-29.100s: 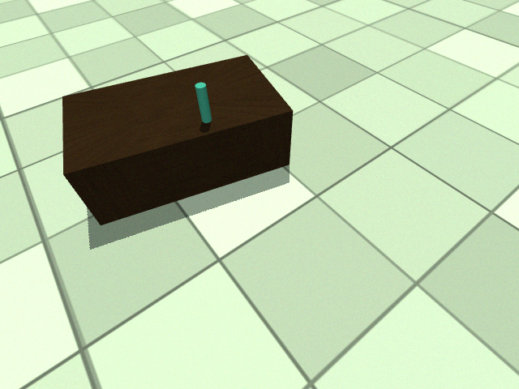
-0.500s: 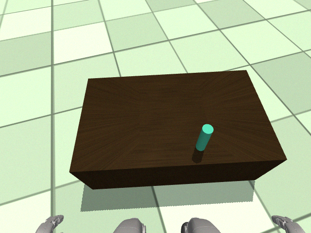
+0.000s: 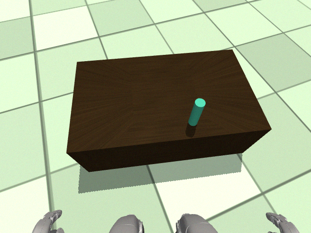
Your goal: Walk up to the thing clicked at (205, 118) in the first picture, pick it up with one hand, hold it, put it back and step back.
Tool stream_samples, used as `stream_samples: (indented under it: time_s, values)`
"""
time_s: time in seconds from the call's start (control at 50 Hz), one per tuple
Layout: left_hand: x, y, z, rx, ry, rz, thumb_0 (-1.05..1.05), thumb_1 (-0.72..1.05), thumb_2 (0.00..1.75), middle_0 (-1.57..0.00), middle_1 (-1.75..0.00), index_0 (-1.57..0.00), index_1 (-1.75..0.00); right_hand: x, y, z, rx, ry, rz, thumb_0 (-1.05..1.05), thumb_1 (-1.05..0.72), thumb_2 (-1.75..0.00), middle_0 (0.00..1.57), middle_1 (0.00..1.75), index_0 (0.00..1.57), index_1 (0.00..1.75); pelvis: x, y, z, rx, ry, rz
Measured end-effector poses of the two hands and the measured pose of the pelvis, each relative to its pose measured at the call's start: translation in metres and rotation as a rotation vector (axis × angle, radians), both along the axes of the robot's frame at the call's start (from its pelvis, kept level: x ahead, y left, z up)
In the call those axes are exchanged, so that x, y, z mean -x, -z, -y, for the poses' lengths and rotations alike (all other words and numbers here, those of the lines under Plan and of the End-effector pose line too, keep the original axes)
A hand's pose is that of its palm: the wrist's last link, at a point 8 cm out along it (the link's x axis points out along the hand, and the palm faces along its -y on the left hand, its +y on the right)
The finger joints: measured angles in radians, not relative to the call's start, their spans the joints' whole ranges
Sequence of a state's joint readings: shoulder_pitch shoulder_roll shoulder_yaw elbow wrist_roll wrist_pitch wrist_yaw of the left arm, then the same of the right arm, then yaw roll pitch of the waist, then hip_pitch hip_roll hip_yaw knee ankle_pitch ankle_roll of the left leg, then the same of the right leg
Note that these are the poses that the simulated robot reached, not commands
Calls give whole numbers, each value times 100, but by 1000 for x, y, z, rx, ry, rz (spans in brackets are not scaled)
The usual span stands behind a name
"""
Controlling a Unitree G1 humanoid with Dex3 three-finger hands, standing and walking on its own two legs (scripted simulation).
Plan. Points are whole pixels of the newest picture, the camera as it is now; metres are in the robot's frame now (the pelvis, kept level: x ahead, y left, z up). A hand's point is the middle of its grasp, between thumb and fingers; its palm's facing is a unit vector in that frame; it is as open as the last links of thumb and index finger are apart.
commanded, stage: step back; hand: right
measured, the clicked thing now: (196, 113) +0.59 -0.18 -0.31
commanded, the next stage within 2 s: none
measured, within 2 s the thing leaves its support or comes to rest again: neither
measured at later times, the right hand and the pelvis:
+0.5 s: hand out of the picture -0.02 -0.26 -0.13, palm faces -0.10 +0.90 -0.43, open 7.4 cm; pelvis -0.12 +0.01 +0.00, yaw +3 degrees
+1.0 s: hand out of the picture -0.19 -0.33 -0.15, palm faces -0.02 +0.92 -0.39, open 7.4 cm; pelvis -0.28 -0.05 +0.00, yaw +0 degrees
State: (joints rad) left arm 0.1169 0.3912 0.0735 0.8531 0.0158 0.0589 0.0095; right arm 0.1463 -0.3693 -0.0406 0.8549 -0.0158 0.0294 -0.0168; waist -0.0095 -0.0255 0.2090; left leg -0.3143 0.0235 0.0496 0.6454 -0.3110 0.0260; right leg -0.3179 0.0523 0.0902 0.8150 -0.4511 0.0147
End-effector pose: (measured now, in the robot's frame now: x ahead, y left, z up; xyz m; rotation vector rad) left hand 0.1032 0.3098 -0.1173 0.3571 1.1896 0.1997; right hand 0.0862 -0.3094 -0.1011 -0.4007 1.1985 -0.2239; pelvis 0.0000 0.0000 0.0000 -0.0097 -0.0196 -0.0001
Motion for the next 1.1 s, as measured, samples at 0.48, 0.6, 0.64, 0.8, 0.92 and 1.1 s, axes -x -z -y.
stream_samples:
  time_s: [0.48, 0.6, 0.64, 0.8, 0.92, 1.1]
  values:
    - [111, -4, -8, 11, -44, 105, 0, 90, 90, -21, -30, -21, -30, 99, -7, -12, 6, -82, 26, 1, -90, -90, 20, 30, 21, 30, 116, 2, -6, 4, -50, 33]
    - [167, -4, -9, 15, -56, 40, 0, 90, 90, -20, -30, -21, -30, 130, -25, -7, 27, -61, 54, 1, -90, -90, 20, 30, 21, 30, 149, -8, -1, 21, -14, 16]
    - [187, -2, -8, 10, -50, 7, 0, 90, 90, -20, -30, -21, -30, 138, -27, -3, 29, -55, 80, 1, -90, -90, 20, 30, 21, 30, 161, -7, 3, 21, 1, 15]
    - [253, 2, 18, -15, -9, -42, 0, 90, 90, -20, -30, -21, -30, 185, -9, 33, 12, -43, 149, 1, -90, -90, 20, 30, 21, 30, 222, 9, 29, 1, 54, 24]
    - [308, -17, 45, -26, -30, -31, 0, 90, 90, -21, -30, -21, -30, 241, 4, 54, -18, 6, 99, 1, -90, -90, 20, 30, 21, 30, 261, 2, 45, -29, 36, 33]
    - [324, -27, 44, -61, -36, 100, 0, 90, 90, -21, -30, -21, -30, 332, 15, 55, -17, -33, -60, 1, -90, -90, 20, 30, 20, 30, 315, 2, 49, -31, -52, 14]
